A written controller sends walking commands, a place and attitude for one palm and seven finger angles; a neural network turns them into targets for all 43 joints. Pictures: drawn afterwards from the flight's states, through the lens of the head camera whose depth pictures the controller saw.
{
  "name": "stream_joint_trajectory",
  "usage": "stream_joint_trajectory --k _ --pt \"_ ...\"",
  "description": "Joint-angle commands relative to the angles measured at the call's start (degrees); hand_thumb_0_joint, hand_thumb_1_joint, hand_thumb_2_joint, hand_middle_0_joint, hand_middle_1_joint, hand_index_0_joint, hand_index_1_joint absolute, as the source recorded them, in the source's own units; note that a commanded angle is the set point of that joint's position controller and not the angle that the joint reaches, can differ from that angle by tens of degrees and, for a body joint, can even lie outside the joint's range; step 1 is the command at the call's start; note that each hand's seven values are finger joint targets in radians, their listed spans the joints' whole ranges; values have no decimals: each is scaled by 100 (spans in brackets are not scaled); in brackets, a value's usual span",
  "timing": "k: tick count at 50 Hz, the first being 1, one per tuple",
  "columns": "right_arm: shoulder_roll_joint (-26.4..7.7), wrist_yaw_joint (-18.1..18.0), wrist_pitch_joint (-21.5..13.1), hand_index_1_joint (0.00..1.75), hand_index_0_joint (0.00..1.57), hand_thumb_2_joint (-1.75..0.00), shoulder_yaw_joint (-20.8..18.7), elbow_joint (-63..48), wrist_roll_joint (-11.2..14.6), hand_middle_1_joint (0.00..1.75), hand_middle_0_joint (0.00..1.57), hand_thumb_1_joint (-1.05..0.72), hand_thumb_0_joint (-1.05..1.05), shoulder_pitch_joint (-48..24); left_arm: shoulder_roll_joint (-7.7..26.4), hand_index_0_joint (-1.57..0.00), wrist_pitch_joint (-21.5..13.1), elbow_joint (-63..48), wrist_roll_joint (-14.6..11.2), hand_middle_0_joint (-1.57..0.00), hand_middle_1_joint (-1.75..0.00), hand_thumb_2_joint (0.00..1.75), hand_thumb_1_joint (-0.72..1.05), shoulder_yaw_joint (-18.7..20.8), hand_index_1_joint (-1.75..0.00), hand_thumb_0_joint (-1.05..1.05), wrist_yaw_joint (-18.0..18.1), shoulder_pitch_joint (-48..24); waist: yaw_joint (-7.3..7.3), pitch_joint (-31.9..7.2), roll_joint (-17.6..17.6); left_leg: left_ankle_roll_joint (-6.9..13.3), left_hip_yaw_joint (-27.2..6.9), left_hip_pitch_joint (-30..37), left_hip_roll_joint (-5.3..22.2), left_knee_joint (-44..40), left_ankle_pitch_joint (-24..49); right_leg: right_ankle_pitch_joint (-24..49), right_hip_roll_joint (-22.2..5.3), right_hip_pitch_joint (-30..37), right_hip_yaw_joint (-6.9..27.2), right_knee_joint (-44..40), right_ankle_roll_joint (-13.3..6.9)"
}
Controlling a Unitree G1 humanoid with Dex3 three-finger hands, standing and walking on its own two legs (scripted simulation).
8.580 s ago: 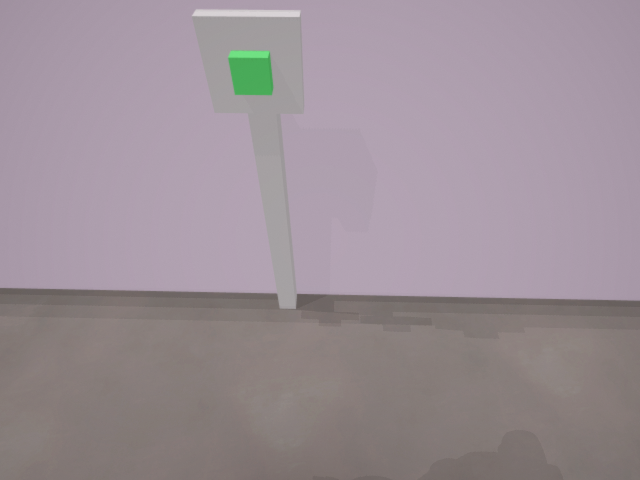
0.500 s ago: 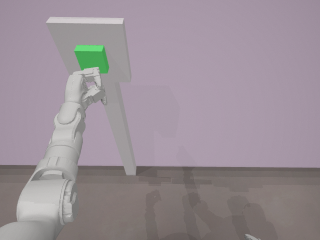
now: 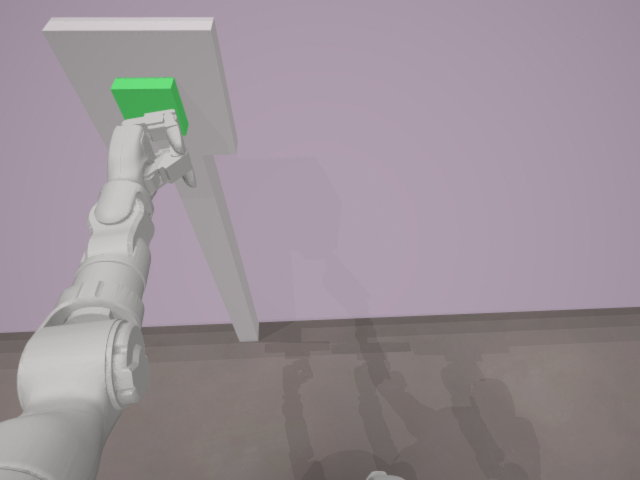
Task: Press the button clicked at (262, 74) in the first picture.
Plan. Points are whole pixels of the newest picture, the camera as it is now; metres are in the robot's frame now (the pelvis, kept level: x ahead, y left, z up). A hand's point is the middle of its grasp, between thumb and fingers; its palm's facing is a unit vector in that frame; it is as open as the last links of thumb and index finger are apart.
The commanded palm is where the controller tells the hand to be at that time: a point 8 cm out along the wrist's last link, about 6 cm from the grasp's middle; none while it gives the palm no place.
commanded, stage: press the button with the knuckle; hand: left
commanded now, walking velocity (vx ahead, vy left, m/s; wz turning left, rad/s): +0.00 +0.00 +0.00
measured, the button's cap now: (153, 105) +0.55 +0.19 +0.16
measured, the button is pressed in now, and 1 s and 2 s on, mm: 3 6 0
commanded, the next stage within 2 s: hold the button down briefly in 0.30 s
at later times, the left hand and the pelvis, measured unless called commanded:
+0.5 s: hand (184, 152) +0.49 +0.15 +0.13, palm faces -0.01 -1.00 -0.03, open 3.0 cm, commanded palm +0.50 +0.20 +0.13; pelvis -0.02 +0.00 -0.01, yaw +1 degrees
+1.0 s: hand (185, 157) +0.49 +0.15 +0.13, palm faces +0.00 -1.00 -0.02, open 2.9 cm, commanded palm +0.46 +0.20 +0.13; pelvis -0.02 +0.01 -0.01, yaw +0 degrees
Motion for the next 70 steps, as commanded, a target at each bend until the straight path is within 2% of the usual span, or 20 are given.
stream_joint_trajectory --k 1,3,7,11,16,17,19,21,25,29,31,35,40,43,45,47,50,55,65,70 --pt "-875 -61 -230 30 20 -90 -310 -406 -5 30 20 -90 0 519 1347 -130 -438 -1110 -51 -130 -150 90 90 158 -150 0 57 -3404 -221 -2067 -30 141 -228 593 -219 -414 1247 1462 211 1055 152 -304 -72" --pt "-860 -53 -237 30 20 -90 -310 -393 -3 30 20 -90 0 536 1306 -130 -483 -1070 -17 -130 -150 90 90 94 -150 0 33 -3496 -217 -2217 305 112 -234 708 -222 -368 1350 1511 203 975 158 -257 -87" --pt "-923 -44 -258 30 20 -90 -300 -341 -20 30 20 -90 0 612 1306 -130 -461 -732 -42 -130 -150 90 90 76 -150 0 72 -3746 -389 -1981 -41 127 -296 505 -193 -368 1020 1174 217 729 137 -312 -51" --pt "-961 -54 -276 30 20 -90 -280 -285 -41 30 20 -90 0 696 1428 -130 -452 -562 68 -130 -150 90 90 40 -150 0 126 -4152 -522 -1896 155 132 -348 393 -199 -340 728 829 207 465 158 -320 -48" --pt "-1029 -86 -320 30 20 -90 -259 -227 -43 30 20 -90 0 806 1505 -130 -417 -387 19 -130 -150 90 90 1 -150 0 128 -4520 -689 -1928 58 146 -406 254 -185 -334 410 495 211 316 171 -362 -21" --pt "-1024 -85 -336 30 20 -90 -258 -225 -42 30 20 -90 0 812 1523 -130 -406 -385 18 -130 -150 90 90 6 -150 0 124 -4589 -684 -2030 234 141 -393 295 -187 -318 396 467 204 288 191 -368 -17" --pt "-1050 -93 -347 30 20 -90 -255 -205 -52 30 20 -90 0 870 1718 -130 -412 -299 42 -130 -150 90 90 124 -150 0 137 -4648 -689 -2056 144 136 -434 220 -181 -306 373 425 206 289 168 -342 -18" --pt "-1054 -89 -367 30 20 -90 -242 -215 -55 30 20 -90 0 882 1530 -130 -405 -261 25 -130 -150 90 90 -17 -150 0 139 -4689 -755 -1939 160 145 -451 223 -178 -308 282 334 218 153 159 -367 -25" --pt "-1078 -82 -404 30 20 -90 -219 -229 -65 30 20 -90 0 911 1719 -130 -400 -188 14 -130 -150 90 90 88 -150 0 151 -4715 -730 -1924 162 149 -423 3 -188 -323 19 118 206 214 197 -402 -8" --pt "-1094 -67 -415 30 20 -90 -215 -260 -77 30 20 -90 0 932 1813 -130 -443 -226 72 -130 -150 90 90 94 -150 0 159 -4769 -734 -1985 374 139 -449 52 -187 -319 -43 33 204 102 176 -374 -20" --pt "-1117 -75 -432 30 20 -90 -221 -263 -87 30 20 -90 0 967 1995 -130 -465 -227 53 -130 -150 90 90 256 -150 0 171 -4817 -718 -2032 202 156 -467 -27 -187 -311 -61 24 214 212 190 -368 -22" --pt "-1104 -45 -454 30 20 -90 -227 -269 -93 30 20 -90 0 948 1764 -130 -480 -295 57 -130 -150 90 90 83 -150 0 164 -4861 -754 -2007 411 130 -474 131 -173 -319 -94 -20 215 7 151 -369 -24" --pt "-1125 -11 -462 30 20 -90 -254 -323 -117 30 20 -90 0 950 1763 -130 -509 -344 59 -130 -150 90 90 181 -150 0 200 -4571 -628 -2091 260 123 -509 165 -160 -339 -112 -42 216 31 106 -306 -43" --pt "-1089 19 -455 30 20 -90 -268 -364 -125 30 20 -90 0 924 1555 -130 -520 -470 64 -130 -150 90 90 80 -150 0 177 -4378 -532 -2192 436 103 -496 324 -167 -315 97 110 217 47 93 -258 -68" --pt "-1102 29 -424 30 20 -90 -298 -393 -122 30 20 -90 0 916 1746 -130 -520 -504 44 -130 -150 90 90 298 -150 0 188 -4055 -428 -2238 168 110 -476 306 -146 -315 246 224 233 218 71 -241 -72" --pt "-1036 53 -410 30 20 -90 -291 -443 -109 30 20 -90 0 857 1390 -130 -550 -769 23 -130 -150 90 90 36 -150 0 136 -3966 -404 -2290 443 92 -447 501 -145 -317 451 388 231 205 58 -219 -85" --pt "-1018 64 -367 30 20 -90 -313 -500 -76 30 20 -90 0 774 1243 -130 -513 -843 -44 -130 -150 90 90 16 -150 0 114 -3520 -290 -2112 240 84 -428 516 -127 -350 577 503 251 294 28 -218 -104" --pt "-932 61 -320 30 20 -90 -349 -639 -20 30 20 -90 0 586 1160 -130 -460 -1420 -153 -130 -150 90 90 122 -150 0 105 -2844 -50 -2278 74 105 -270 617 -150 -346 1107 1152 257 835 51 -185 -105" --pt "-741 75 -255 30 20 -90 -375 -1037 108 30 20 -90 0 1 663 -130 -98 -3238 -392 -130 -150 90 90 -55 -150 0 28 -941 398 -2355 41 114 -100 1024 -148 -446 2288 2390 225 1742 43 -164 -131" --pt "-700 23 -242 30 20 -90 -340 -1137 158 30 20 -90 0 -359 426 -130 290 -3876 -494 -130 -150 90 90 -208 -150 0 54 -322 407 -1810 -225 143 -41 996 -181 -590 1985 2378 181 1861 44 -358 -94"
